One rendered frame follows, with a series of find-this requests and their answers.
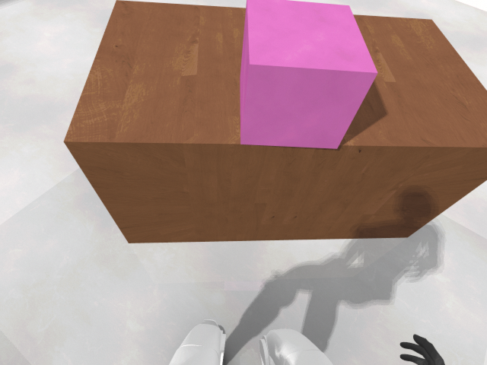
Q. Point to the pedestal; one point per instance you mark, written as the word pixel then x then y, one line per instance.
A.
pixel 157 134

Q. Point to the carton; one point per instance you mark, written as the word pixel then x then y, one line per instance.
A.
pixel 305 70

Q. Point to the left robot shin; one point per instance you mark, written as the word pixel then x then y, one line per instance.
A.
pixel 210 322

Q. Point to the right robot thigh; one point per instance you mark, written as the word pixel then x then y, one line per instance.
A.
pixel 289 347

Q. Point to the right robot hand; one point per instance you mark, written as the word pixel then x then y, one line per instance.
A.
pixel 423 347

